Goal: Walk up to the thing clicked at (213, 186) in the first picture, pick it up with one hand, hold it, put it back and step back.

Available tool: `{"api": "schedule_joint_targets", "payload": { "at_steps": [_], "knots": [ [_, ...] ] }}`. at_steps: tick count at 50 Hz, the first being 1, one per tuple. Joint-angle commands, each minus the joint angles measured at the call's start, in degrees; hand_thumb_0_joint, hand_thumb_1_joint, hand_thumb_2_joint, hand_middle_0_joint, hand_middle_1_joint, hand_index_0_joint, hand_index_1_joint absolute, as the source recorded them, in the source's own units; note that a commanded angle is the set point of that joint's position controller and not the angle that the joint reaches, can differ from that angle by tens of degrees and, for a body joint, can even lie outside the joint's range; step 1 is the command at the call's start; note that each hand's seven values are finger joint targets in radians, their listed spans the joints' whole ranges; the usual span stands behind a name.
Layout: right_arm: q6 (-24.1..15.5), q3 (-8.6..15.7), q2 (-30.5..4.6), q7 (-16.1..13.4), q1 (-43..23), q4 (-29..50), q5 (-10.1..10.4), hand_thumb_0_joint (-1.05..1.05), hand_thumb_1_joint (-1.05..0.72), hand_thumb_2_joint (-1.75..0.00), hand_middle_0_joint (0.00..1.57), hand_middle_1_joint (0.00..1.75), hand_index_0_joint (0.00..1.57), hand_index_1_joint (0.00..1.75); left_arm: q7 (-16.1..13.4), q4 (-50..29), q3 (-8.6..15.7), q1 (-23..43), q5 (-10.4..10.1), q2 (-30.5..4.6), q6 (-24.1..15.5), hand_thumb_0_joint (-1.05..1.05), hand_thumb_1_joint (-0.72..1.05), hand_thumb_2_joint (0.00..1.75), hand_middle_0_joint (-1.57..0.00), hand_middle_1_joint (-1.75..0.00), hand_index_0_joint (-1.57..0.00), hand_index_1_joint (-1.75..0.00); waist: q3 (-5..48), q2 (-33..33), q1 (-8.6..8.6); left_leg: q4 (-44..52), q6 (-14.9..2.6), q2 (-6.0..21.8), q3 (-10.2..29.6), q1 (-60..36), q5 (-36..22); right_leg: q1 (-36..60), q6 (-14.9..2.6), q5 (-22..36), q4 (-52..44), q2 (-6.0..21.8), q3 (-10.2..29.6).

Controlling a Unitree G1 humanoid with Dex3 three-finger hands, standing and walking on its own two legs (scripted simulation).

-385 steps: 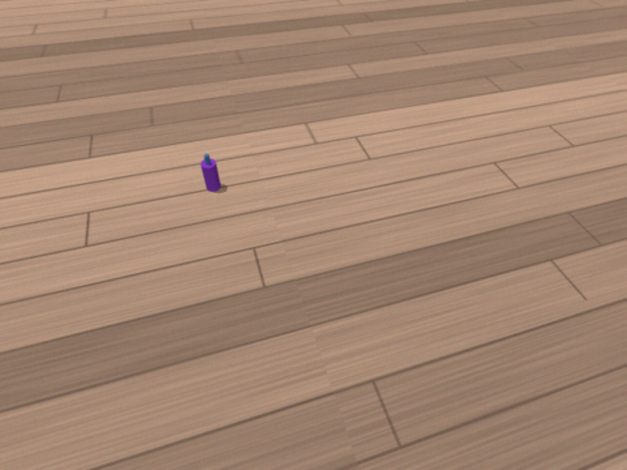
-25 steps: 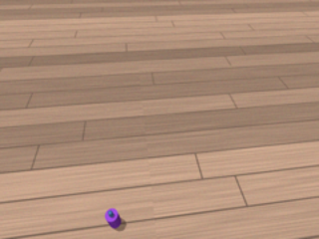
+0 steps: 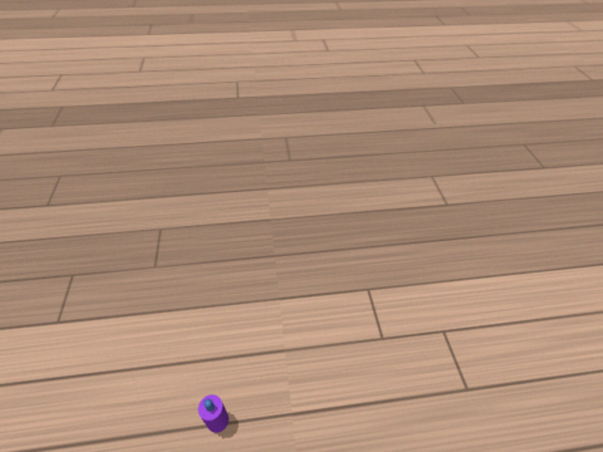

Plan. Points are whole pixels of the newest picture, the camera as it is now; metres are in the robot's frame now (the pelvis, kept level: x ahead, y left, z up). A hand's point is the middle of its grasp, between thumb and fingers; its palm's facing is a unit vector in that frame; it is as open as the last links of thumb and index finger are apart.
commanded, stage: go down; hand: left
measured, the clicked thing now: (212, 411) +0.34 +0.25 -0.69
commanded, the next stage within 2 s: none
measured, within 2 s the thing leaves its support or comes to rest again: neither
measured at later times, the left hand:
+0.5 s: hand out of the picture +0.14 +0.28 -0.18, palm faces +0.07 -0.94 -0.35, open 15.4 cm
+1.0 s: hand out of the picture +0.12 +0.30 -0.21, palm faces +0.11 -0.94 -0.33, open 17.4 cm
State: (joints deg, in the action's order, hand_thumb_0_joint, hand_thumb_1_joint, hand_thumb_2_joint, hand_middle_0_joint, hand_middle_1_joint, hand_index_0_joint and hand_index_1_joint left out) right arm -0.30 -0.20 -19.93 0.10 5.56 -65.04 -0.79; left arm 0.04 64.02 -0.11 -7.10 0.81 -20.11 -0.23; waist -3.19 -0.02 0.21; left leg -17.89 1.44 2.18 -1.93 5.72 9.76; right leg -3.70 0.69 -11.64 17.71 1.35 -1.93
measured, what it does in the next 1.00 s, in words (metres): lowers itself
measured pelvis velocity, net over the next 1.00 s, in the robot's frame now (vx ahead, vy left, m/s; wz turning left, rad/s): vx -0.02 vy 0.02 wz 0.01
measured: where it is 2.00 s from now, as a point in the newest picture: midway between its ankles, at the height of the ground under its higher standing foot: outside the picture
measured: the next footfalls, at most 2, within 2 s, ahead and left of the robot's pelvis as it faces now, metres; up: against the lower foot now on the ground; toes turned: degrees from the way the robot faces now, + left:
none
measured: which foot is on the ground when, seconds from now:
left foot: down 0.00-1.00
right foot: down 0.00-1.00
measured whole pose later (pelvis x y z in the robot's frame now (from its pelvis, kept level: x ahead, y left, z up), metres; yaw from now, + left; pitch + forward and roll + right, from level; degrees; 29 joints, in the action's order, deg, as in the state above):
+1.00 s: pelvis -0.02 +0.02 -0.09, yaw +0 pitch +16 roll -3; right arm -10.3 0.1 -12.9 -5.2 12.4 -31.9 -0.1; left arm 5.3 23.1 15.8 -16.7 0.8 -20.6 13.1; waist 6.7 -0.3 -1.8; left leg -65.5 0.3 3.1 1.5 52.6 29.2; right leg -48.1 1.4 -30.3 62.2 1.5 -3.3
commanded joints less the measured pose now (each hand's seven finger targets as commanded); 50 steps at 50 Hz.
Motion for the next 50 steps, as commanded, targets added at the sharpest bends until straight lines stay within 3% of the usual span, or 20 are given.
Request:
{"api": "schedule_joint_targets", "payload": {
  "at_steps": [1, 2, 3, 4, 5, 8, 10, 18, 20, 21, 22, 25, 32, 36, 40, 41, 46, 47, 49, 50],
  "knots": [
    [-1.2, 2.2, -12.0, -0.5, -1.9, 3.5, 0.3, 0.00, -0.90, -0.90, 0.20, 0.30, 0.20, 0.30, -0.6, -3.2, 2.4, 2.4, -0.3, -12.6, -1.4, 0.00, 0.90, 0.90, -0.20, -0.30, -0.20, -0.30, 4.1, 0.2, -0.35, 2.1, -1.96, 6.1, 4.9, -1.5, -10.5, -1.6, -1.58, 10.6, -2.9, 6.8, 4.8],
    [-1.2, 2.3, -12.4, -0.5, -2.1, 3.5, 0.3, 0.00, -0.96, -0.90, 0.21, 0.29, 0.20, 0.29, -0.6, -3.2, 2.4, 2.1, -0.2, -12.4, -1.5, 0.00, 0.82, 0.82, -0.12, -0.22, -0.12, -0.22, 4.2, 0.3, -0.21, 1.9, -2.09, 6.3, 5.0, -2.0, -10.0, -1.5, -1.51, 10.3, -3.2, 6.9, 4.9],
    [-3.9, 0.2, -2.6, -1.7, 0.1, 19.5, 4.3, 0.00, -0.99, -0.93, 0.20, 0.30, 0.20, 0.30, -1.4, -23.3, 2.7, 22.2, -3.2, -2.6, -6.4, 0.00, 0.74, 0.74, -0.04, -0.14, -0.04, -0.14, -1.2, -2.4, -7.09, -1.8, -2.11, -2.6, -1.9, 6.3, -0.7, -14.7, -0.95, 5.7, 0.6, -0.5, 1.5],
    [-3.8, 0.6, -4.4, -2.2, 3.1, 16.4, 4.3, 0.00, -0.99, -0.93, 0.20, 0.30, 0.20, 0.30, -1.8, -18.3, 3.9, 26.8, -2.8, -5.8, -5.6, 0.00, 0.66, 0.66, 0.00, -0.06, -0.02, -0.06, 1.7, 0.2, -5.10, -2.5, -2.30, -2.4, -1.5, 5.5, 0.0, -11.5, -0.71, 4.0, 0.9, -0.5, 0.6],
    [-3.1, 1.8, -6.7, -2.8, 5.2, 16.6, 4.4, 0.00, -0.99, -0.93, 0.20, 0.30, 0.20, 0.30, -1.8, -8.7, 7.6, 16.0, -1.4, -11.9, -3.6, 0.00, 0.58, 0.58, -0.01, -0.05, -0.02, -0.05, 1.4, 0.5, -3.36, -3.2, -2.14, -2.3, -1.5, 6.9, 0.8, -11.8, -1.25, 1.7, 1.6, -1.2, -0.2],
    [-3.5, 3.8, -6.0, -2.8, 6.7, 20.6, 2.8, 0.00, -0.98, -0.92, 0.20, 0.30, 0.20, 0.30, 0.2, -7.8, 10.8, 19.3, 1.9, -14.7, -3.2, 0.00, 0.34, 0.34, -0.01, -0.06, -0.02, -0.05, 9.5, 2.6, -1.62, -9.1, -2.43, -2.3, -0.8, 9.7, -1.6, -13.0, -1.32, 3.8, 7.2, -0.9, 0.0],
    [-3.7, 4.9, -5.5, -2.3, 9.3, 22.7, 2.0, 0.00, -0.96, -0.92, 0.20, 0.30, 0.20, 0.30, 0.9, -3.7, 13.7, 6.2, 3.8, -13.9, -1.4, 0.00, 0.18, 0.21, -0.03, -0.07, -0.04, -0.06, 15.1, -0.4, 1.19, -12.1, -1.84, -3.0, -0.7, 12.0, -5.7, -11.7, -1.78, 6.9, 11.0, -0.6, 0.1],
    [-5.0, 5.5, -4.4, -1.6, 7.9, 30.5, 2.0, 0.00, -0.89, -0.90, 0.20, 0.30, 0.20, 0.30, 1.9, -14.1, 16.6, 7.6, 3.7, -12.9, 2.3, 0.00, -0.28, 0.10, -0.06, -0.08, -0.07, -0.07, 15.4, -0.8, -0.34, -20.1, -1.57, -2.0, 0.4, 19.7, -3.3, -21.3, -1.79, 2.7, 19.0, -1.7, -0.5],
    [-5.6, 5.6, -4.2, -1.6, 8.7, 31.8, 1.9, 0.00, -0.88, -0.89, 0.20, 0.30, 0.20, 0.30, 2.6, -15.5, 17.6, 3.5, 3.3, -12.4, 2.5, 0.00, -0.38, 0.07, -0.07, -0.08, -0.08, -0.07, 16.8, -1.7, -0.47, -22.8, -1.66, -1.8, 0.5, 21.9, -2.1, -23.4, -1.74, 1.6, 21.8, -1.7, -0.5],
    [-6.0, 5.7, -3.9, -1.8, 8.6, 32.7, 1.9, 0.00, -0.87, -0.89, 0.20, 0.30, 0.20, 0.30, 3.1, -21.6, 16.8, 6.0, 3.0, -12.2, 2.0, 0.00, -0.40, 0.08, -0.06, -0.10, -0.07, -0.09, 17.3, -2.9, -0.38, -23.6, -1.51, -1.8, 0.7, 22.4, -0.9, -25.0, -1.77, 0.3, 23.0, -1.7, -0.4],
    [-6.4, 5.7, -3.9, -1.9, 8.8, 33.2, 1.9, 0.00, -0.86, -0.89, 0.20, 0.30, 0.20, 0.30, 3.2, -19.5, 17.3, 3.6, 2.9, -11.8, 2.2, 0.00, -0.44, 0.07, -0.06, -0.10, -0.07, -0.09, 17.6, -2.3, -1.21, -25.1, -1.61, -1.6, 0.7, 23.4, -0.6, -26.5, -1.64, 0.1, 24.3, -1.6, -0.3],
    [-7.3, 6.0, -3.9, -2.4, 8.8, 35.1, 1.9, 0.00, -0.85, -0.88, 0.20, 0.30, 0.20, 0.30, 3.8, -29.9, 17.0, 4.3, 2.3, -11.8, 2.6, 0.00, -0.52, 0.05, -0.07, -0.09, -0.08, -0.09, 19.9, -3.9, -1.38, -27.0, -1.54, -1.0, 1.6, 24.8, 0.8, -29.9, -1.79, -1.3, 27.0, -1.8, -0.5],
    [-9.0, 5.1, -3.3, -4.0, 8.7, 36.9, 2.0, 0.00, -0.85, -0.88, 0.20, 0.30, 0.20, 0.30, 3.6, -37.1, 18.7, -5.2, 1.6, -12.4, 7.9, 0.00, -0.60, 0.02, -0.08, -0.06, -0.08, -0.06, 20.3, -3.6, -1.85, -30.7, -1.67, -0.6, 2.4, 28.4, 3.4, -33.1, -1.45, -3.7, 30.0, -1.7, -0.8],
    [-10.1, 4.9, -3.0, -5.0, 7.8, 38.9, 1.7, 0.00, -0.85, -0.88, 0.20, 0.30, 0.20, 0.30, 3.5, -43.8, 18.5, -5.3, 1.3, -12.0, 9.9, 0.00, -0.58, 0.03, -0.08, -0.06, -0.08, -0.06, 20.7, -5.1, -2.19, -33.0, -1.60, -0.6, 2.4, 29.6, 3.1, -35.1, -1.43, -3.5, 31.8, -1.6, -0.7],
    [-11.4, 4.6, -2.6, -5.6, 7.6, 39.8, 1.4, 0.00, -0.85, -0.88, 0.20, 0.30, 0.20, 0.30, 3.7, -47.8, 20.0, -7.3, 0.8, -12.7, 11.3, 0.00, -0.61, 0.02, -0.09, -0.07, -0.09, -0.07, 21.0, -6.3, -1.82, -34.6, -1.55, -0.3, 3.0, 31.5, 3.6, -37.2, -1.55, -4.5, 33.8, -1.6, -1.0],
    [-11.4, 4.3, -2.4, -5.7, 8.1, 38.8, 1.3, 0.00, -0.85, -0.88, 0.20, 0.30, 0.20, 0.30, 3.8, -43.7, 19.2, -9.8, 0.8, -11.2, 11.9, 0.00, -0.59, 0.02, -0.09, -0.07, -0.09, -0.07, 19.9, -4.9, -2.56, -34.7, -1.59, -0.3, 3.3, 32.5, 4.1, -37.7, -1.46, -4.9, 34.2, -1.7, -1.3],
    [-12.6, 4.4, -2.4, -6.0, 7.7, 40.7, 1.1, 0.00, -0.86, -0.88, 0.20, 0.30, 0.20, 0.30, 4.7, -50.9, 21.0, -8.8, 0.0, -12.8, 11.4, 0.00, -0.60, 0.01, -0.09, -0.07, -0.10, -0.07, 22.8, -6.3, -2.19, -37.1, -1.60, -0.2, 3.9, 33.9, 3.1, -39.7, -1.56, -4.6, 36.8, -1.6, -1.3],
    [-12.5, 4.4, -2.2, -5.9, 7.9, 40.1, 1.1, 0.00, -0.86, -0.88, 0.20, 0.30, 0.20, 0.30, 4.8, -47.0, 20.8, -11.3, -0.1, -11.5, 11.5, 0.00, -0.60, 0.02, -0.09, -0.08, -0.10, -0.08, 20.5, -4.9, -2.43, -37.4, -1.69, -0.4, 3.5, 35.6, 5.1, -40.6, -1.47, -6.1, 36.6, -1.8, -1.3],
    [-13.0, 4.4, -2.1, -5.9, 7.8, 40.9, 0.9, 0.00, -0.87, -0.89, 0.20, 0.30, 0.20, 0.30, 5.3, -50.3, 21.7, -11.0, -0.6, -12.4, 10.5, 0.00, -0.60, 0.02, -0.09, -0.07, -0.09, -0.07, 22.9, -4.8, -1.71, -39.2, -1.82, -0.5, 3.6, 36.6, 3.1, -40.5, -1.52, -4.3, 38.0, -1.5, -1.2],
    [-13.0, 4.3, -1.8, -5.9, 8.2, 40.3, 0.8, 0.00, -0.88, -0.89, 0.20, 0.30, 0.20, 0.30, 5.6, -46.8, 22.3, -13.4, -0.7, -12.2, 10.5, 0.00, -0.60, 0.02, -0.09, -0.08, -0.10, -0.08, 23.3, -4.2, -1.93, -40.2, -1.90, -0.5, 3.5, 37.1, 2.1, -40.8, -1.42, -3.4, 38.8, -1.7, -1.1]
  ]
}}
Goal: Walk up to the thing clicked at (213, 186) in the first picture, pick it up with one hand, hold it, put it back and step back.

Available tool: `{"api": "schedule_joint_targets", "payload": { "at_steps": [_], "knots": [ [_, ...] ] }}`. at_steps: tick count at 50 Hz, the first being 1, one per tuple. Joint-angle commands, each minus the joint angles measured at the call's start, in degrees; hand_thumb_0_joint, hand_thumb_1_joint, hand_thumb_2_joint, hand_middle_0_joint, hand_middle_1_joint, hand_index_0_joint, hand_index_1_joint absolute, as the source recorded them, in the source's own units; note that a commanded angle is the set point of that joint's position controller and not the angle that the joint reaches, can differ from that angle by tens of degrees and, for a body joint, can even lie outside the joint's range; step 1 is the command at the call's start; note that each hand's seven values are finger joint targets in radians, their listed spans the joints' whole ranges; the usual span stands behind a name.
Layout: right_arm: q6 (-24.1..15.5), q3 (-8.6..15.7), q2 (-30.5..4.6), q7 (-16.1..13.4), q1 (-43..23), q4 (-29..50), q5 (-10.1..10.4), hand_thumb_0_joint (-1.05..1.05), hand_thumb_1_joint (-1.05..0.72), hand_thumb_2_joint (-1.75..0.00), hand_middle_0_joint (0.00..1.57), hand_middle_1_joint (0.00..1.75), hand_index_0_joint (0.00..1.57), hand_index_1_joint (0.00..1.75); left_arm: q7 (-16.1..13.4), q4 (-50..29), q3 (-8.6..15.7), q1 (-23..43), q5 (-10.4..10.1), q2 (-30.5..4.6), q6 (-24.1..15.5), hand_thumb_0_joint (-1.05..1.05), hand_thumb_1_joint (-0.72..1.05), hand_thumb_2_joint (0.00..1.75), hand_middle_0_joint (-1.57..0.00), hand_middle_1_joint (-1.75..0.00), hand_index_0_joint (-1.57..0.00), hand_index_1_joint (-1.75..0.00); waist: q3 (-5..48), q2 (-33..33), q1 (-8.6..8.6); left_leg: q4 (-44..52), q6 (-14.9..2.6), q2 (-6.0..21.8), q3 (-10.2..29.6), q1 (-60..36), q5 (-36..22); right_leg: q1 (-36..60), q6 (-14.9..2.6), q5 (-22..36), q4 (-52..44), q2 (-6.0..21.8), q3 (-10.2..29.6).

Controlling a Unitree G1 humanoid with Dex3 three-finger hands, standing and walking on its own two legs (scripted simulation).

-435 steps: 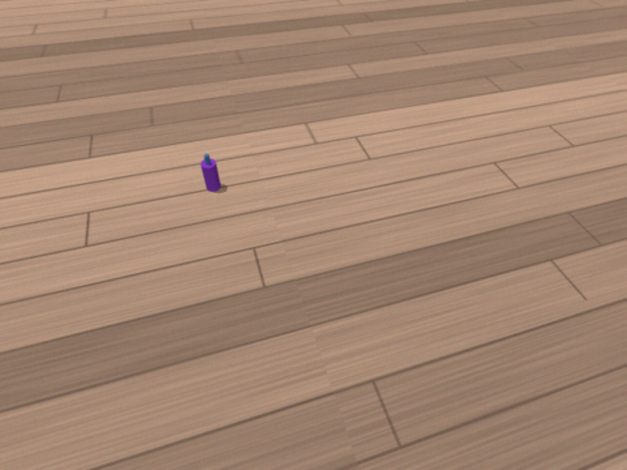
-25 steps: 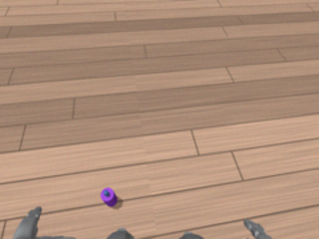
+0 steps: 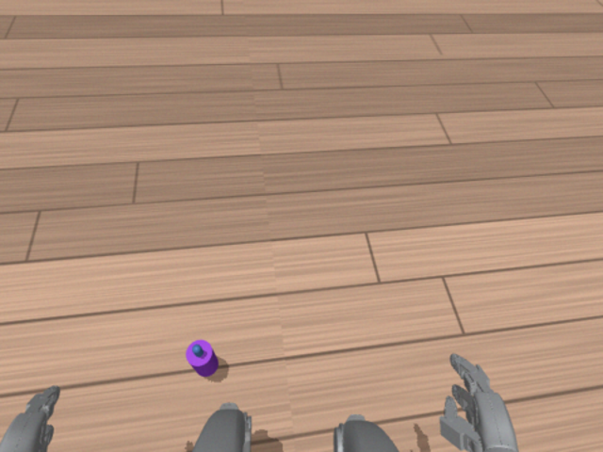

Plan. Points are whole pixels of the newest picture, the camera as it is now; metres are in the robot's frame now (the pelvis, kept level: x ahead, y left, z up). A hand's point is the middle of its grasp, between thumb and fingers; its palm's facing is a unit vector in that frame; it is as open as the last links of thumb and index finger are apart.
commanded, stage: go down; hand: left
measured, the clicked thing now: (201, 356) +0.37 +0.23 -0.59
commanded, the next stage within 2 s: none
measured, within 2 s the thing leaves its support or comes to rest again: neither
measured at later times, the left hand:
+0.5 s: hand (69, 397) +0.22 +0.35 -0.20, palm faces +0.20 -0.95 -0.23, open 17.3 cm
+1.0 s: hand (68, 376) +0.25 +0.39 -0.25, palm faces +0.21 -0.97 -0.15, open 17.5 cm
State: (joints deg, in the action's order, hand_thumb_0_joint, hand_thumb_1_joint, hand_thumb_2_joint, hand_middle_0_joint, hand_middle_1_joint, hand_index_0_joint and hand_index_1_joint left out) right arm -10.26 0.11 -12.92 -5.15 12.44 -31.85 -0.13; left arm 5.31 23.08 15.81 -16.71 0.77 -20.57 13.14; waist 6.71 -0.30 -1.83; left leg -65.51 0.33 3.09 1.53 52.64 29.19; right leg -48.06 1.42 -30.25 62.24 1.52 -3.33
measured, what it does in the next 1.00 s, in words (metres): lowers itself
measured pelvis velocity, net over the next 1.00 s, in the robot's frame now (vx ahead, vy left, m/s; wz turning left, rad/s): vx -0.07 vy -0.01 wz -0.08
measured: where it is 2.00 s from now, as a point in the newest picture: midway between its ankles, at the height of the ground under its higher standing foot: outside the picture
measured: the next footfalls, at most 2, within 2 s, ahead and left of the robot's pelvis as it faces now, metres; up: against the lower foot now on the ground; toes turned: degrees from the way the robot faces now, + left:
none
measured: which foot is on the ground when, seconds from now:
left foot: down 0.00-1.00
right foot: down 0.00-1.00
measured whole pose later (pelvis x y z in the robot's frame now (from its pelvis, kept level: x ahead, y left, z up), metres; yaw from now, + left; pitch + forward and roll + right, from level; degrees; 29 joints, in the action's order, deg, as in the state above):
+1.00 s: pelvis -0.07 -0.01 -0.22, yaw -4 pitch +32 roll -6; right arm -11.5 -3.4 -18.9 -4.7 4.4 -39.0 -2.2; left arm 36.4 55.2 44.9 17.6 -11.0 -42.5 -18.7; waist 7.8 1.4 -0.9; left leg -113.4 1.3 3.7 6.2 108.5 37.5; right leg -103.2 0.3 -39.9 110.9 0.6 -4.4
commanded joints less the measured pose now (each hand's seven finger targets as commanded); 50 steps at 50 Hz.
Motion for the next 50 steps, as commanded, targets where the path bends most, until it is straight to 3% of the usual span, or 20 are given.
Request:
{"api": "schedule_joint_targets", "payload": {
  "at_steps": [1, 2, 3, 5, 6, 7, 9, 13, 15, 18, 21, 24, 26, 28, 30, 35, 38, 41, 45, 50],
  "knots": [
    [-3.2, 4.2, -9.1, -0.5, 1.4, 7.3, 0.1, 0.00, -0.88, -0.89, 0.20, 0.30, 0.20, 0.30, 0.6, -7.3, 6.5, -3.2, -0.9, -11.8, -3.5, 0.00, -0.59, 0.03, -0.08, -0.09, -0.09, -0.08, 13.4, -4.5, 0.25, 7.0, -0.76, -1.3, 0.0, -9.5, -17.2, 2.7, -2.27, 15.0, -5.1, -1.8, 0.3],
    [-3.4, 4.3, -9.4, -0.5, 1.0, 7.7, 0.1, 0.00, -0.88, -0.89, 0.20, 0.30, 0.20, 0.30, 0.9, -10.4, 7.4, -0.6, -1.0, -13.5, -4.4, 0.00, -0.58, 0.03, -0.08, -0.09, -0.09, -0.08, 14.2, -6.0, 0.67, 6.7, -0.63, -1.4, 0.0, -9.6, -17.7, 1.9, -2.38, 15.2, -4.4, -1.7, 0.5],
    [-3.5, 4.2, -9.1, -0.4, 1.0, 6.9, 0.0, 0.00, -0.88, -0.89, 0.20, 0.30, 0.20, 0.30, 1.2, -6.9, 7.2, -2.9, -1.2, -12.3, -4.8, 0.00, -0.61, 0.03, -0.09, -0.09, -0.10, -0.09, 13.3, -6.2, 0.11, 6.4, -0.51, -1.2, 0.3, -8.9, -16.8, 0.3, -2.31, 14.1, -3.6, -1.8, 0.3],
    [-3.9, 4.3, -9.6, -0.2, 0.7, 6.9, 0.0, 0.00, -0.89, -0.89, 0.20, 0.30, 0.20, 0.30, 1.6, -6.5, 8.8, 0.8, -1.7, -13.9, -6.7, 0.00, -0.60, 0.04, -0.08, -0.09, -0.09, -0.08, 12.3, -4.8, 0.19, 5.2, -0.70, -1.2, 0.6, -5.6, -13.1, -2.4, -2.33, 11.2, -2.2, -1.7, 0.3],
    [-4.1, 4.2, -9.4, -0.2, 0.3, 6.9, 0.0, 0.00, -0.89, -0.89, 0.20, 0.30, 0.20, 0.30, 2.1, -4.7, 8.2, 2.2, -1.9, -13.0, -7.9, 0.00, -0.61, 0.03, -0.09, -0.09, -0.09, -0.08, 11.6, -4.7, -0.54, 4.2, -0.75, -1.1, 0.7, -4.3, -11.7, -4.2, -2.33, 10.0, -1.0, -1.8, 0.4],
    [-4.3, 4.3, -9.7, 0.0, 0.4, 6.6, -0.1, 0.00, -0.90, -0.90, 0.20, 0.30, 0.20, 0.30, 2.6, -4.4, 10.0, 4.2, -2.5, -14.5, -9.5, 0.00, -0.60, 0.04, -0.08, -0.09, -0.09, -0.08, 12.6, -5.2, -0.02, 2.9, -0.75, -1.1, 0.7, -3.2, -11.7, -5.7, -2.40, 9.9, 0.5, -1.7, 0.6],
    [-4.9, 4.5, -10.3, 0.1, 0.0, 5.9, -0.1, 0.00, -0.91, -0.90, 0.20, 0.30, 0.20, 0.30, 4.3, -1.2, 11.0, 7.3, -3.3, -15.6, -13.3, 0.00, -0.58, 0.03, -0.08, -0.07, -0.09, -0.07, 14.6, -4.9, -0.48, -0.6, -0.92, -1.1, 0.7, -0.8, -12.3, -9.3, -2.41, 10.2, 3.9, -1.7, 0.7],
    [-5.5, 4.0, -11.5, 0.4, -0.8, 5.1, -0.2, 0.00, -0.92, -0.90, 0.20, 0.30, 0.20, 0.30, 8.2, 4.3, 16.5, 13.3, -5.7, -20.7, -21.5, 0.00, -0.47, 0.02, -0.07, -0.02, -0.06, -0.02, 17.8, -4.5, 1.19, -6.6, -1.18, -1.6, 0.8, 7.1, -7.2, -15.9, -2.60, 5.9, 10.2, -1.3, 1.4],
    [-5.5, 4.1, -12.2, 0.4, -1.6, 5.1, -0.1, 0.00, -0.91, -0.90, 0.20, 0.30, 0.20, 0.30, 10.5, 5.3, 17.1, 15.7, -6.7, -21.8, -24.7, 0.00, -0.54, 0.01, -0.07, -0.02, -0.07, -0.02, 19.7, -6.5, 1.76, -7.7, -0.89, -1.4, 1.4, 8.6, -3.1, -19.6, -2.74, 2.4, 12.4, -1.1, 1.9],
    [-4.9, 4.2, -14.1, 0.5, -1.5, 3.9, 0.1, 0.00, -0.90, -0.90, 0.20, 0.30, 0.20, 0.30, 13.9, 9.8, 21.0, 16.7, -8.2, -25.3, -27.5, 0.00, -0.52, 0.01, -0.06, -0.02, -0.06, -0.01, 25.9, -8.1, 3.22, -10.8, -0.50, -1.1, 3.0, 7.8, -6.5, -23.9, -3.01, 4.5, 17.3, -1.3, 1.1],
    [-4.3, 4.1, -14.9, 0.6, -1.3, 2.5, -0.2, 0.00, -0.90, -0.90, 0.20, 0.30, 0.20, 0.30, 16.8, 13.7, 23.0, 18.4, -9.2, -27.4, -29.4, 0.00, -0.51, 0.03, -0.04, -0.04, -0.05, -0.03, 28.5, -8.4, 3.95, -14.4, -0.52, -1.2, 3.1, 9.8, -10.0, -26.9, -3.34, 6.0, 20.6, -1.4, 0.6],
    [-4.0, 4.0, -15.0, 0.7, -1.6, 1.5, -0.4, 0.00, -0.89, -0.90, 0.20, 0.30, 0.20, 0.30, 19.4, 15.7, 24.7, 21.6, -10.5, -28.8, -31.0, 0.00, -0.54, 0.04, -0.03, -0.04, -0.05, -0.03, 29.0, -6.5, 3.62, -17.6, -0.91, -1.3, 2.8, 14.3, -7.4, -28.3, -3.13, 4.4, 21.8, -1.5, 1.3],
    [-3.8, 3.9, -15.5, 0.6, -2.2, 1.1, -0.5, 0.00, -0.89, -0.90, 0.20, 0.30, 0.20, 0.30, 20.8, 14.5, 27.4, 25.1, -10.8, -33.3, -32.6, 0.00, -0.54, 0.04, -0.03, -0.04, -0.04, -0.03, 30.7, -7.6, 4.31, -19.1, -0.94, -1.2, 2.9, 15.9, -5.5, -30.1, -3.19, 3.0, 23.8, -1.5, 1.3],
    [-3.8, 3.8, -15.7, 0.4, -2.4, 0.7, -0.6, 0.00, -0.89, -0.90, 0.20, 0.30, 0.20, 0.30, 22.3, 16.2, 28.1, 27.3, -11.3, -33.8, -33.5, 0.00, -0.53, 0.05, -0.02, -0.04, -0.04, -0.03, 31.1, -6.3, 3.08, -21.3, -1.25, -1.2, 2.8, 17.7, -4.6, -31.7, -3.06, 2.3, 24.7, -1.7, 1.4],
    [-3.7, 3.3, -15.8, 0.3, -2.2, -0.2, -0.8, 0.00, -0.89, -0.90, 0.20, 0.30, 0.20, 0.30, 23.6, 16.8, 29.5, 29.8, -11.8, -35.8, -34.6, 0.00, -0.54, 0.07, -0.03, -0.05, -0.04, -0.04, 32.2, -7.2, 3.34, -23.2, -1.16, -1.2, 2.9, 18.8, -5.9, -33.3, -3.14, 2.9, 26.6, -1.7, 1.3],
    [-3.7, 2.8, -16.3, -0.2, -3.1, -0.9, -1.3, 0.00, -0.88, -0.90, 0.20, 0.30, 0.20, 0.30, 27.0, 20.4, 30.4, 35.1, -12.7, -38.6, -36.1, 0.00, -0.55, 0.07, -0.02, -0.06, -0.04, -0.05, 30.8, -7.5, 2.90, -26.5, -1.35, -1.0, 2.5, 24.5, 0.7, -37.2, -3.11, -2.3, 28.3, -1.9, 2.1],
    [-3.7, 2.2, -17.1, -0.3, -2.6, -1.5, -1.4, 0.00, -0.88, -0.90, 0.20, 0.30, 0.20, 0.30, 28.8, 21.2, 32.4, 36.4, -12.9, -41.5, -36.2, 0.00, -0.54, 0.07, -0.03, -0.06, -0.04, -0.05, 32.9, -9.1, 3.46, -27.9, -1.09, -0.8, 3.4, 24.2, 0.3, -39.4, -3.32, -1.7, 31.4, -2.1, 0.9],
    [-3.5, 1.5, -17.4, -0.3, -2.5, -2.0, -1.5, 0.00, -0.89, -0.90, 0.20, 0.30, 0.20, 0.30, 29.9, 22.7, 33.0, 36.4, -13.5, -42.5, -35.8, 0.00, -0.58, 0.06, -0.03, -0.07, -0.05, -0.06, 34.0, -8.4, 3.74, -30.0, -1.21, -0.9, 2.9, 25.7, -3.0, -39.3, -3.39, 0.4, 33.0, -2.3, 0.4],
    [-3.3, 1.3, -18.1, -0.4, -2.8, -2.5, -1.5, 0.00, -0.89, -0.90, 0.20, 0.30, 0.20, 0.30, 30.8, 24.0, 34.8, 35.8, -13.7, -44.5, -35.3, 0.00, -0.59, 0.07, -0.04, -0.08, -0.05, -0.07, 33.9, -9.4, 4.61, -30.9, -1.06, -0.6, 3.4, 26.6, -2.5, -41.7, -3.64, 0.0, 35.7, -2.6, -0.7],
    [-3.1, 0.9, -18.3, -0.4, -2.9, -2.6, -1.6, 0.00, -0.89, -0.90, 0.20, 0.30, 0.20, 0.30, 31.5, 23.5, 35.6, 39.1, -14.1, -46.5, -35.1, 0.00, -0.61, 0.08, -0.03, -0.08, -0.05, -0.08, 33.2, -9.1, 4.11, -32.9, -1.24, -0.5, 3.2, 30.1, -1.2, -43.3, -3.63, -0.7, 37.5, -2.8, -0.9]
  ]
}}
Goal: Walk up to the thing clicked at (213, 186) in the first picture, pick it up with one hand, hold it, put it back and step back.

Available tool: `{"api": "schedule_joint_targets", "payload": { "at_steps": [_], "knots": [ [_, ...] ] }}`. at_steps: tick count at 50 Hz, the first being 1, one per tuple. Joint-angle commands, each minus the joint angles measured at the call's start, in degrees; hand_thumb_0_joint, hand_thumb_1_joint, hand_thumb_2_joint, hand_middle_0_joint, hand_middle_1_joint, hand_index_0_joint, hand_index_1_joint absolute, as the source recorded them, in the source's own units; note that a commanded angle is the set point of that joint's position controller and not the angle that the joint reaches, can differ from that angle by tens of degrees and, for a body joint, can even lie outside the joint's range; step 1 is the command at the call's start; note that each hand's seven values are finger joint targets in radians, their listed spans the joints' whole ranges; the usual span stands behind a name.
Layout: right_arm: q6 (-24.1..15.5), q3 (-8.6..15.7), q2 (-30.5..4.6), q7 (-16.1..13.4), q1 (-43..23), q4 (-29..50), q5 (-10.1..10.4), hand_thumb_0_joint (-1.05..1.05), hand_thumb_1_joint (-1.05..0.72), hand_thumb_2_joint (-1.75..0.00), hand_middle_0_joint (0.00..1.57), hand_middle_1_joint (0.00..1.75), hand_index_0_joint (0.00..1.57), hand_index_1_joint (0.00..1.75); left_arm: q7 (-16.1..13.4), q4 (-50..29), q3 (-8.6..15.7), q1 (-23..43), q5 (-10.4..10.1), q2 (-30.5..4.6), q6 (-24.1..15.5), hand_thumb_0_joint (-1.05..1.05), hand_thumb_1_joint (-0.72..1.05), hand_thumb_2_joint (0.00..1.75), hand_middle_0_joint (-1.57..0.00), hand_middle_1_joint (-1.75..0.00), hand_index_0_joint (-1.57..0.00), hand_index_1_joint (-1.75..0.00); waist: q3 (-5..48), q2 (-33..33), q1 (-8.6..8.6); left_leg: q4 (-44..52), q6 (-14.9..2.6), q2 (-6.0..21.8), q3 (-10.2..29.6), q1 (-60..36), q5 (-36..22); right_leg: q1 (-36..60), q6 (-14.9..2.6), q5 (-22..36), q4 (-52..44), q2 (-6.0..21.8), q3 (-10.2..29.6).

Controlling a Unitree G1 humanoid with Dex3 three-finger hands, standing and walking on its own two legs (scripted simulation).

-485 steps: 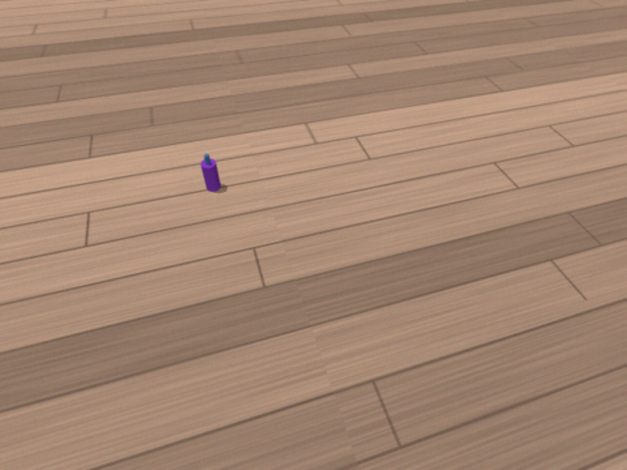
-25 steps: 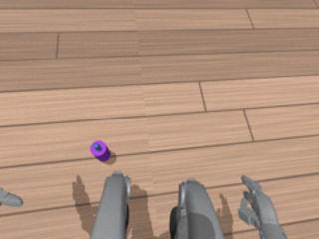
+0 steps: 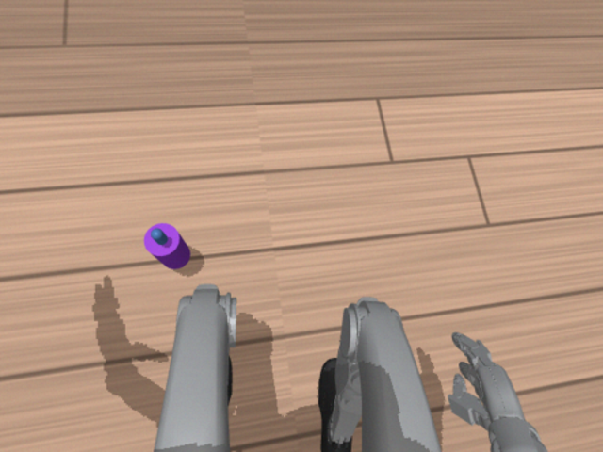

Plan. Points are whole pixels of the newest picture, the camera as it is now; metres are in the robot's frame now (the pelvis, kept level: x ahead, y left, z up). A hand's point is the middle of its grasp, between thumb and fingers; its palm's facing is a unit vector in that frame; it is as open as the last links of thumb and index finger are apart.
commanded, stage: go down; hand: left
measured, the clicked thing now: (166, 245) +0.42 +0.27 -0.37
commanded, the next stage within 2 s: approach in 1.04 s
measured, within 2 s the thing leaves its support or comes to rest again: neither
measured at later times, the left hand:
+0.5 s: hand out of the picture +0.31 +0.44 -0.05, palm faces +0.28 -0.95 -0.12, open 17.6 cm
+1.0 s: hand out of the picture +0.32 +0.44 -0.06, palm faces +0.29 -0.95 -0.11, open 17.6 cm
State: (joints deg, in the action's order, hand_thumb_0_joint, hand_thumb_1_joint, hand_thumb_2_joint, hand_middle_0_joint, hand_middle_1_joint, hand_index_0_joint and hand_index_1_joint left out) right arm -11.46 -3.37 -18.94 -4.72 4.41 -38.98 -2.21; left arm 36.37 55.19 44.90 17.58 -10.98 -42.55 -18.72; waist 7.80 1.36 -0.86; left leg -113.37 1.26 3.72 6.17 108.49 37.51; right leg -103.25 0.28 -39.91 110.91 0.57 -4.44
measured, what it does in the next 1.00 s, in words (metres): lowers itself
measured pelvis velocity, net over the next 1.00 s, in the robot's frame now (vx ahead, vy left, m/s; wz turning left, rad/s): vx -0.01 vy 0.00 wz -0.03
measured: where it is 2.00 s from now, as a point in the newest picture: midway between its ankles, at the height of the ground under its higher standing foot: (274, 424)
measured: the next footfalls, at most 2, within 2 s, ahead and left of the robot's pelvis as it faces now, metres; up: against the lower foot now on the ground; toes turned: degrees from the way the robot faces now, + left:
none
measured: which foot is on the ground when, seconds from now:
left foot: down 0.00-1.00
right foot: down 0.00-1.00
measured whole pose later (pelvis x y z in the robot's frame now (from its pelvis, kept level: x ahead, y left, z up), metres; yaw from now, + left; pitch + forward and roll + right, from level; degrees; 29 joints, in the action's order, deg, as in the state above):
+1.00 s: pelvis -0.01 +0.00 -0.07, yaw -2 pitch +32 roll -7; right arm -11.7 -5.3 -20.8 -4.3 3.6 -39.5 -3.2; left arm 42.1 59.8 50.7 25.2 -12.8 -50.3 -19.2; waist 5.2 2.5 -1.1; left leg -125.8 1.2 3.4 7.8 120.0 38.0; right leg -114.2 0.6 -40.5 123.0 0.1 -4.8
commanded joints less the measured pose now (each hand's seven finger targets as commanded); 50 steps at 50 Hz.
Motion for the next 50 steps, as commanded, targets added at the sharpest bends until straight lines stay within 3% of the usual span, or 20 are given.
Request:
{"api": "schedule_joint_targets", "payload": {
  "at_steps": [1, 7, 11, 16, 19, 20, 24, 27, 28, 33, 35, 39, 40, 45, 50],
  "knots": [
    [-1.9, 4.3, -12.2, -0.8, 4.6, 4.6, 0.5, 0.00, -0.89, -0.90, 0.20, 0.30, 0.20, 0.30, 0.7, -9.3, 6.2, 6.0, -2.3, -24.5, -3.4, 0.00, -0.61, 0.08, -0.04, -0.08, -0.05, -0.08, 31.6, -11.2, 2.94, 14.7, -2.15, -0.9, -1.1, -25.8, -7.8, 10.0, -2.50, 8.0, -10.6, -1.9, 0.1],
    [-2.0, 4.0, -12.5, -1.0, 4.8, 4.6, 0.1, 0.00, -0.89, -0.90, 0.20, 0.30, 0.20, 0.30, 1.5, -9.0, 6.6, 9.4, -2.5, -27.0, -3.4, 0.00, -0.59, 0.09, -0.04, -0.09, -0.04, -0.08, 30.4, -10.5, 2.58, 12.4, -2.38, -0.9, -2.3, -20.3, -3.7, 10.4, -2.11, 4.6, -10.6, -1.9, 0.9],
    [-2.2, 4.1, -13.3, -1.0, 4.8, 4.6, 0.2, 0.00, -0.88, -0.90, 0.20, 0.30, 0.20, 0.30, 1.8, -8.0, 7.0, 10.1, -2.4, -27.8, -3.1, 0.00, -0.56, 0.09, -0.03, -0.09, -0.05, -0.08, 30.4, -12.6, 2.50, 13.3, -2.21, -0.6, -0.8, -20.9, 0.4, 6.9, -2.27, 2.6, -8.2, -2.1, -0.6],
    [-2.4, 3.7, -13.4, -1.0, 5.2, 4.2, 0.3, 0.00, -0.89, -0.90, 0.20, 0.30, 0.20, 0.30, 2.6, -7.7, 8.0, 8.9, -3.2, -28.2, -3.0, 0.00, -0.61, 0.08, -0.03, -0.09, -0.04, -0.08, 32.1, -12.6, 3.19, 11.0, -2.10, -0.8, -1.3, -21.2, -5.2, 6.5, -2.47, 6.5, -6.3, -2.2, -0.9],
    [-2.4, 3.8, -13.9, -1.0, 5.4, 3.7, 0.1, 0.00, -0.89, -0.90, 0.20, 0.30, 0.20, 0.30, 3.2, -8.0, 7.5, 10.7, -3.4, -28.1, -3.1, 0.00, -0.60, 0.09, -0.03, -0.09, -0.04, -0.08, 31.8, -13.0, 2.29, 9.6, -2.06, -0.8, -1.2, -21.1, -6.3, 5.2, -2.50, 7.2, -5.1, -2.1, -1.2],
    [-2.4, 3.7, -13.9, -1.0, 5.3, 4.0, 0.2, 0.00, -0.89, -0.90, 0.20, 0.30, 0.20, 0.30, 3.1, -8.4, 8.5, 10.4, -3.6, -29.3, -3.2, 0.00, -0.59, 0.09, -0.03, -0.09, -0.04, -0.09, 32.9, -13.3, 3.01, 9.4, -2.05, -0.8, -1.1, -21.8, -7.2, 5.1, -2.58, 8.0, -4.7, -2.1, -1.2],
    [-2.4, 3.8, -14.0, -0.9, 4.9, 4.2, 0.2, 0.00, -0.89, -0.90, 0.20, 0.30, 0.20, 0.30, 3.5, -7.9, 8.6, 11.0, -3.6, -29.7, -3.2, 0.00, -0.60, 0.09, -0.03, -0.09, -0.04, -0.09, 30.8, -12.2, 2.79, 9.2, -2.20, -0.8, -1.3, -18.9, -3.3, 4.1, -2.42, 4.8, -5.0, -2.3, -1.1],
    [-2.4, 3.5, -13.9, -0.9, 5.0, 3.8, 0.1, 0.00, -0.89, -0.90, 0.20, 0.30, 0.20, 0.30, 3.8, -7.7, 9.5, 10.4, -4.1, -30.2, -3.3, 0.00, -0.61, 0.10, -0.03, -0.09, -0.04, -0.09, 32.5, -12.3, 3.30, 8.0, -2.19, -0.9, -1.7, -18.9, -5.6, 5.3, -2.40, 6.4, -4.2, -2.2, -0.9],
    [-2.4, 3.7, -14.3, -0.8, 5.5, 3.5, 0.1, 0.00, -0.89, -0.90, 0.20, 0.30, 0.20, 0.30, 4.0, -7.3, 8.8, 11.0, -3.9, -29.9, -3.1, 0.00, -0.61, 0.09, -0.03, -0.09, -0.04, -0.09, 31.9, -12.6, 2.63, 8.0, -2.13, -0.8, -1.4, -19.1, -6.0, 4.4, -2.49, 6.8, -3.4, -2.2, -1.4],
    [-2.1, 3.7, -14.5, -0.7, 6.2, 2.7, -0.2, 0.00, -0.89, -0.90, 0.20, 0.30, 0.20, 0.30, 4.7, -8.0, 9.0, 12.7, -4.1, -30.1, -3.2, 0.00, -0.61, 0.10, -0.03, -0.09, -0.04, -0.09, 33.1, -13.2, 2.72, 6.5, -2.06, -0.8, -1.6, -19.8, -8.0, 3.7, -2.59, 8.2, -2.3, -2.3, -1.3],
    [-2.1, 3.5, -14.5, -0.7, 5.7, 3.4, -0.2, 0.00, -0.89, -0.90, 0.20, 0.30, 0.20, 0.30, 4.6, -7.6, 9.9, 12.8, -3.9, -32.2, -3.2, 0.00, -0.61, 0.09, -0.03, -0.09, -0.05, -0.08, 32.3, -13.0, 2.88, 6.6, -2.15, -0.9, -1.6, -18.3, -6.0, 3.9, -2.49, 6.6, -2.5, -2.2, -1.3],
    [-2.0, 3.3, -14.5, -0.6, 5.2, 3.5, -0.2, 0.00, -0.89, -0.90, 0.20, 0.30, 0.20, 0.30, 4.9, -7.4, 9.7, 14.1, -4.0, -32.7, -3.6, 0.00, -0.61, 0.10, -0.03, -0.09, -0.04, -0.09, 31.5, -12.9, 2.61, 6.3, -2.26, -0.9, -1.6, -17.0, -4.0, 3.0, -2.46, 5.0, -2.4, -2.3, -1.3],
    [-1.9, 3.3, -14.5, -0.6, 5.7, 3.1, -0.3, 0.00, -0.89, -0.90, 0.20, 0.30, 0.20, 0.30, 5.1, -5.8, 9.8, 12.6, -4.0, -31.4, -3.4, 0.00, -0.61, 0.09, -0.03, -0.09, -0.04, -0.08, 31.5, -12.4, 2.73, 6.1, -2.19, -0.9, -1.6, -17.2, -5.0, 3.3, -2.46, 5.9, -2.0, -2.3, -1.4],
    [-1.8, 3.2, -15.0, -0.5, 5.8, 2.9, -0.4, 0.00, -0.89, -0.90, 0.20, 0.30, 0.20, 0.30, 5.7, -5.5, 10.2, 14.0, -4.2, -32.6, -3.7, 0.00, -0.61, 0.09, -0.03, -0.10, -0.04, -0.09, 31.7, -12.9, 2.45, 4.9, -2.13, -0.9, -1.5, -17.2, -6.6, 2.4, -2.55, 7.0, -0.7, -2.3, -1.7],
    [-1.8, 2.9, -14.7, -0.3, 5.0, 3.1, -0.5, 0.00, -0.89, -0.90, 0.20, 0.30, 0.20, 0.30, 6.0, -4.2, 10.4, 14.2, -4.4, -33.0, -4.1, 0.00, -0.61, 0.09, -0.03, -0.09, -0.04, -0.09, 30.4, -11.4, 2.46, 4.4, -2.38, -1.0, -1.8, -14.6, -3.3, 2.2, -2.32, 4.1, -1.3, -2.4, -1.4]
  ]
}}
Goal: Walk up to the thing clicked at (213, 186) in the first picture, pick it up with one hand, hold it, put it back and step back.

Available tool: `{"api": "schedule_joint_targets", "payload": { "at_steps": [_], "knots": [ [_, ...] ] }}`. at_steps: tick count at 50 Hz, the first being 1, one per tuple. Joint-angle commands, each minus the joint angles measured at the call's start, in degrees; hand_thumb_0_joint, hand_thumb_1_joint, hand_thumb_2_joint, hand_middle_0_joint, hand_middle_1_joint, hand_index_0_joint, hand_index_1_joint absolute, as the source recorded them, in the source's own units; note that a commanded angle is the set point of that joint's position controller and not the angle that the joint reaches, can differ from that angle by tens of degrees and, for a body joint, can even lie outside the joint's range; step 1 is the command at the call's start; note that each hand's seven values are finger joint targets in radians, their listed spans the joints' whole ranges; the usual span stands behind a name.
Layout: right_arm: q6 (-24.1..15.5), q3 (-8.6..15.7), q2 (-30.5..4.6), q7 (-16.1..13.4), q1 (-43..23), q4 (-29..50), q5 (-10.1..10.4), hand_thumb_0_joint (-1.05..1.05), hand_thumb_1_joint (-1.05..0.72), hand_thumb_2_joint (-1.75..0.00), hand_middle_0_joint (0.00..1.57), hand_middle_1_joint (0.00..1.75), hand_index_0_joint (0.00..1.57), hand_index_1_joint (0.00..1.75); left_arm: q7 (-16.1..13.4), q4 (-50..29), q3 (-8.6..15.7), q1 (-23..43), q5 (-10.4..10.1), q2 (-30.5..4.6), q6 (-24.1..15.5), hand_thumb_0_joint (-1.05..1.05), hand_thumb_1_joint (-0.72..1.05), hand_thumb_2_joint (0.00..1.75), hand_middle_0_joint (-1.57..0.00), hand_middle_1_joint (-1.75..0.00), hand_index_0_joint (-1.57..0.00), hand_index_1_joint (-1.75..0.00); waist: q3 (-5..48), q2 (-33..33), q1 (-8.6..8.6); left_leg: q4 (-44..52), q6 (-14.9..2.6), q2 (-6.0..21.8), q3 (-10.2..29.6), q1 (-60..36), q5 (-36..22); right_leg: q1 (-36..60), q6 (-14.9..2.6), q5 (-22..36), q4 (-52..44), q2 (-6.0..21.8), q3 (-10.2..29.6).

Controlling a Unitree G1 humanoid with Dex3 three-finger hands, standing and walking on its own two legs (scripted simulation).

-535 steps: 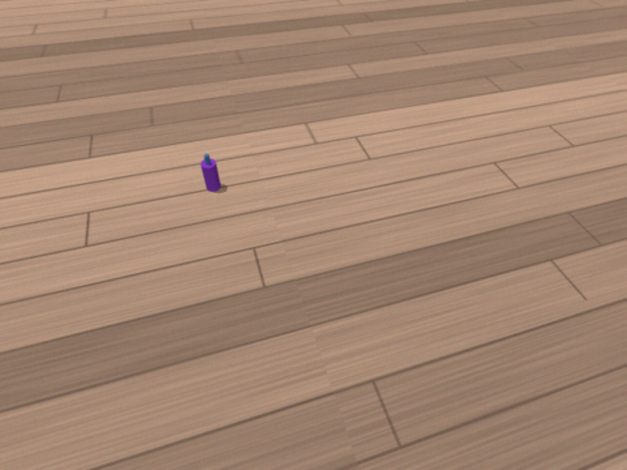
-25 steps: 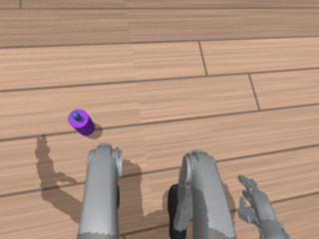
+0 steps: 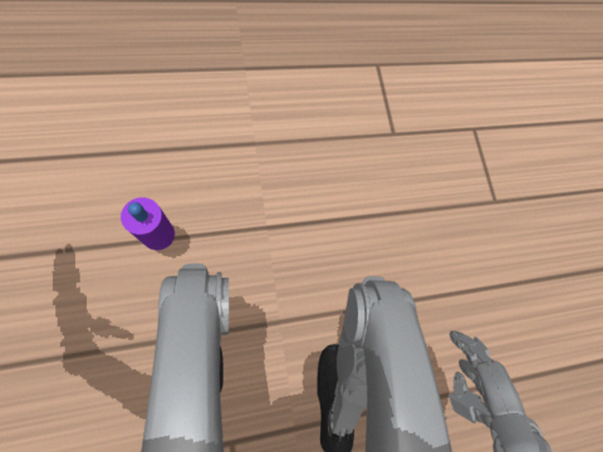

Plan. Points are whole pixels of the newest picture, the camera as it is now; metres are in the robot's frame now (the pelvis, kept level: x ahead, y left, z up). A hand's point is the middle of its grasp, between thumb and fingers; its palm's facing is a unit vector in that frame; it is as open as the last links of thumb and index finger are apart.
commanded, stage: go down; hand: left
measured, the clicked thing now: (147, 222) +0.42 +0.28 -0.30
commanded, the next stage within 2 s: approach in 0.04 s
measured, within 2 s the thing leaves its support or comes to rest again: neither
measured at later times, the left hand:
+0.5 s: hand out of the picture +0.33 +0.43 -0.09, palm faces +0.32 -0.95 +0.00, open 17.6 cm
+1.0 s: hand (100, 247) +0.36 +0.34 -0.27, palm faces +0.28 -0.96 +0.05, open 17.5 cm
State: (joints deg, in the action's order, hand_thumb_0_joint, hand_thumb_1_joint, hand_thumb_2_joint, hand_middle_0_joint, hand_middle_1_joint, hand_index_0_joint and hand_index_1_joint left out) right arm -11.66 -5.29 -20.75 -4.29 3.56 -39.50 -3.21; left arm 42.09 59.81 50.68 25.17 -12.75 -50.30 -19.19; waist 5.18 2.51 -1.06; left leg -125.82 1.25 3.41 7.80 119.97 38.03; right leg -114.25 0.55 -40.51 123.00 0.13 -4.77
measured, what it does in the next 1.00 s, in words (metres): lowers itself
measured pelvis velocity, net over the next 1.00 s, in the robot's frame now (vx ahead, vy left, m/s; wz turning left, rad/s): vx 0.00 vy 0.01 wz -0.14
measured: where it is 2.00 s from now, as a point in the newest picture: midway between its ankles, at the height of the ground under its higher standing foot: (269, 416)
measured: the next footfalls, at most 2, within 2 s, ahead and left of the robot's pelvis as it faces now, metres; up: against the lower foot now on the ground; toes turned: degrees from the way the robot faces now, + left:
none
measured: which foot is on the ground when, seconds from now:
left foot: down 0.00-1.00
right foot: down 0.00-1.00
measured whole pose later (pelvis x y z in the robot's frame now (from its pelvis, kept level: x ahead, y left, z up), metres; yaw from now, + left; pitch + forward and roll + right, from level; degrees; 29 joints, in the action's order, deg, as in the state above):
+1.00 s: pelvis +0.00 +0.01 -0.12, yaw -8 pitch +16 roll -13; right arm -6.3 -21.8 -20.4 1.7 -11.1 -37.5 -16.1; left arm 30.4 76.6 44.1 26.5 -17.6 -44.4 -54.5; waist -11.9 14.1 -7.0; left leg -151.9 1.7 3.2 18.8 128.2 41.6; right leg -119.8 3.1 -40.2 142.2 -4.1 -10.9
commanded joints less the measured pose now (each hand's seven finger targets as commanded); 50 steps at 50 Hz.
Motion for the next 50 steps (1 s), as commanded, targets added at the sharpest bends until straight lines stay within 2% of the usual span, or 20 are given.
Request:
{"api": "schedule_joint_targets", "payload": {
  "at_steps": [1, 4, 7, 9, 12, 15, 18, 20, 21, 24, 29, 33, 34, 35, 36, 39, 41, 43, 46, 50],
  "knots": [
    [-1.7, 4.8, -13.0, -0.7, 5.7, 3.8, 0.5, 0.00, -0.90, -0.90, 0.20, 0.30, 0.20, 0.30, 0.4, -9.1, 4.9, 7.0, -2.8, -25.6, -3.8, 0.00, -0.61, 0.09, -0.03, -0.09, -0.04, -0.08, 33.1, -12.2, 2.47, 16.4, -2.46, -0.7, -3.7, -25.1, -4.1, 13.6, -2.54, 4.7, -13.3, -2.0, -1.0],
    [-1.6, 4.8, -13.3, -0.6, 6.3, 3.4, 0.5, 0.00, -0.90, -0.90, 0.20, 0.30, 0.20, 0.30, 0.7, -9.5, 5.8, 5.6, -3.0, -26.6, -4.0, 0.00, -0.61, 0.08, -0.03, -0.08, -0.04, -0.08, 35.9, -13.8, 3.43, 15.9, -2.19, -0.8, -3.7, -27.6, -7.3, 13.9, -2.74, 7.3, -12.1, -2.0, -1.1],
    [-1.6, 4.8, -13.5, -0.6, 6.0, 3.8, 0.6, 0.00, -0.92, -0.91, 0.20, 0.30, 0.20, 0.30, 0.9, -10.7, 5.3, 7.4, -3.1, -26.6, -3.9, 0.00, -0.61, 0.09, -0.07, -0.10, -0.05, -0.12, 34.6, -14.4, 2.65, 16.0, -2.15, -0.6, -3.1, -27.5, -6.3, 11.9, -2.81, 6.7, -11.4, -2.0, -1.5],
    [-1.6, 4.7, -13.3, -0.4, 6.1, 3.2, 0.6, 0.00, -0.90, -0.90, 0.20, 0.30, 0.20, 0.30, 1.1, -9.6, 6.0, 5.6, -4.0, -25.3, -4.3, 0.00, -0.61, 0.00, -0.07, -0.07, -0.07, -0.07, 34.8, -13.7, 3.29, 15.2, -2.11, -0.6, -3.4, -27.2, -7.5, 12.3, -2.80, 7.7, -11.0, -2.1, -1.5],
    [-1.9, 4.3, -13.0, -0.3, 5.4, 2.6, 0.4, 0.00, -0.90, -0.90, 0.20, 0.30, 0.20, 0.30, 1.8, -5.5, 4.3, 5.6, -5.2, -20.9, -5.8, 0.00, -0.61, 0.00, -0.08, -0.08, -0.08, -0.07, 30.6, -11.2, 1.42, 13.1, -2.35, -0.8, -3.3, -23.6, -6.8, 9.9, -2.76, 7.0, -10.2, -2.2, -1.8],
    [-2.4, 3.6, -13.0, 0.0, 4.0, 2.9, -0.3, 0.00, -0.90, -0.89, 0.20, 0.30, 0.20, 0.30, 2.2, -3.5, 4.1, 7.8, -6.4, -19.4, -9.9, 0.00, -0.61, 0.00, -0.07, -0.08, -0.08, -0.08, 29.3, -9.1, -0.04, 10.1, -2.46, -0.8, -3.3, -20.7, -6.7, 9.5, -2.55, 6.8, -9.0, -2.5, -2.1],
    [-2.8, 2.5, -13.2, 0.4, 3.6, 1.9, -1.3, 0.00, -0.90, -0.90, 0.20, 0.30, 0.20, 0.30, 2.6, 0.8, 1.3, 9.4, -7.4, -15.4, -14.2, 0.00, -0.61, 0.01, -0.07, -0.10, -0.08, -0.09, 26.7, -8.2, -1.77, 8.0, -2.12, -0.4, -2.5, -19.6, -5.0, 6.9, -2.57, 5.6, -6.8, -3.0, -3.2],
    [-2.8, 1.9, -13.9, 0.6, 1.6, 2.7, -2.0, 0.00, -0.90, -0.89, 0.20, 0.30, 0.20, 0.30, 2.4, 1.5, 1.5, 10.9, -7.6, -16.5, -17.1, 0.00, -0.61, 0.02, -0.06, -0.09, -0.08, -0.08, 27.2, -9.0, -1.62, 6.6, -1.92, -0.2, -2.5, -19.8, -4.5, 6.6, -2.53, 5.4, -5.8, -3.1, -3.5],
    [-2.9, 1.3, -13.7, 0.9, 1.7, 2.5, -2.4, 0.00, -0.90, -0.89, 0.20, 0.30, 0.20, 0.30, 2.4, 3.5, -0.3, 11.3, -7.7, -14.8, -18.2, 0.00, -0.61, 0.03, -0.07, -0.10, -0.08, -0.09, 26.3, -8.6, -2.17, 6.0, -1.86, -0.1, -2.3, -18.5, -3.1, 6.4, -2.56, 4.0, -5.5, -3.3, -3.8],
    [-2.4, 0.2, -14.8, 1.4, -0.2, 2.6, -3.8, 0.00, -0.90, -0.89, 0.20, 0.30, 0.20, 0.30, 1.3, 3.1, 2.4, 11.2, -7.7, -19.1, -22.1, 0.00, -0.61, 0.02, -0.07, -0.10, -0.08, -0.09, 27.2, -10.8, -0.58, 3.8, -1.51, 0.1, -2.5, -18.6, -3.1, 6.5, -2.54, 4.2, -3.4, -3.7, -4.4],
    [-0.6, -2.4, -15.8, 2.3, -3.3, 3.0, -6.1, 0.00, -0.90, -0.89, 0.20, 0.30, 0.20, 0.30, -0.3, 3.7, 2.6, 10.2, -6.6, -21.2, -26.2, 0.00, -0.61, 0.03, -0.08, -0.11, -0.09, -0.10, 27.5, -15.5, -0.84, 1.2, -0.79, 0.8, -1.5, -19.3, -4.4, 6.8, -2.53, 5.8, 0.8, -4.3, -5.9],
    [1.0, -4.0, -16.8, 2.9, -6.0, 3.4, -7.6, 0.00, -0.90, -0.90, 0.20, 0.30, 0.20, 0.30, -1.4, 2.6, 2.4, 7.7, -7.1, -19.9, -29.4, 0.00, -0.61, 0.05, -0.07, -0.11, -0.08, -0.11, 27.7, -18.8, -1.16, -0.7, -0.23, 1.4, -0.3, -21.1, -7.1, 6.5, -2.50, 8.3, 3.4, -4.6, -6.9],
    [1.4, -4.5, -17.0, 3.1, -6.2, 3.6, -7.9, 0.00, -0.90, -0.90, 0.20, 0.30, 0.20, 0.30, -1.4, 3.4, 0.7, 6.1, -7.4, -16.7, -30.1, 0.00, -0.61, 0.05, -0.07, -0.12, -0.08, -0.11, 27.3, -18.1, -2.43, -1.2, 0.00, 1.5, 0.5, -22.2, -8.6, 6.2, -2.43, 9.2, 4.4, -4.7, -7.8],
    [1.7, -4.8, -17.2, 3.2, -7.1, 3.3, -8.3, 0.00, -0.90, -0.90, 0.20, 0.30, 0.20, 0.30, -1.6, 3.9, 0.4, 6.9, -7.4, -16.5, -30.8, 0.00, -0.61, 0.06, -0.06, -0.12, -0.08, -0.11, 27.1, -19.8, -2.46, -1.8, 0.22, 1.7, 0.7, -22.6, -8.7, 5.8, -2.47, 9.4, 4.9, -4.7, -7.9],
    [2.0, -5.3, -17.5, 3.2, -7.5, 3.4, -8.7, 0.00, -0.90, -0.90, 0.20, 0.30, 0.20, 0.30, -2.1, 4.4, 1.2, 6.5, -7.6, -17.4, -31.6, 0.00, -0.61, 0.06, -0.07, -0.13, -0.08, -0.12, 26.7, -19.0, -2.71, -2.8, 0.17, 1.7, 1.1, -22.0, -9.4, 6.4, -2.38, 10.1, 5.3, -4.9, -8.2],
    [2.9, -6.8, -17.8, 3.5, -9.2, 3.5, -9.7, 0.00, -0.90, -0.90, 0.20, 0.30, 0.20, 0.30, -3.3, 6.8, -2.7, 7.2, -7.3, -13.0, -33.8, 0.00, -0.61, 0.07, -0.06, -0.13, -0.07, -0.11, 23.5, -18.9, -5.04, -4.0, 0.40, 2.0, 2.4, -21.2, -9.2, 4.9, -2.33, 10.3, 6.8, -5.1, -9.5],
    [3.4, -7.9, -18.3, 3.7, -10.2, 3.8, -10.2, 0.00, -0.90, -0.89, 0.20, 0.30, 0.20, 0.30, -4.7, 8.4, -3.7, 7.8, -7.5, -11.7, -35.4, 0.00, -0.61, 0.07, -0.06, -0.14, -0.09, -0.12, 21.6, -18.0, -6.40, -5.0, 0.52, 2.1, 3.2, -20.6, -8.8, 4.6, -2.14, 10.2, 7.4, -5.2, -10.5],
    [4.0, -8.9, -18.5, 4.0, -11.2, 4.1, -10.9, 0.00, -0.90, -0.89, 0.20, 0.30, 0.20, 0.30, -6.8, 8.5, -3.3, 7.7, -7.4, -12.9, -37.2, 0.00, -0.61, 0.08, -0.05, -0.14, -0.09, -0.11, 21.0, -17.2, -6.14, -6.4, 0.28, 2.2, 3.3, -19.1, -7.6, 6.1, -1.88, 10.1, 7.4, -5.4, -10.7],
    [4.7, -10.0, -18.5, 4.7, -12.0, 4.3, -12.3, 0.00, -0.90, -0.90, 0.20, 0.30, 0.20, 0.30, -10.4, 9.3, -4.9, 8.3, -7.0, -9.6, -39.3, 0.00, -0.61, 0.09, -0.04, -0.14, -0.08, -0.11, 20.1, -17.0, -7.12, -7.9, 0.29, 2.2, 3.5, -18.4, -8.1, 7.5, -1.59, 11.5, 7.4, -5.6, -10.9],
    [5.9, -10.3, -18.7, 5.7, -12.2, 4.2, -13.8, 0.00, -0.90, -0.90, 0.20, 0.30, 0.20, 0.30, -16.4, 6.5, -6.5, 8.6, -3.9, -9.0, -41.7, 0.00, -0.61, 0.12, -0.03, -0.15, -0.07, -0.12, 18.7, -20.9, -7.11, -7.4, 0.94, 2.3, 3.9, -19.0, -8.2, 7.0, -1.65, 12.2, 8.7, -5.6, -11.7]
  ]
}}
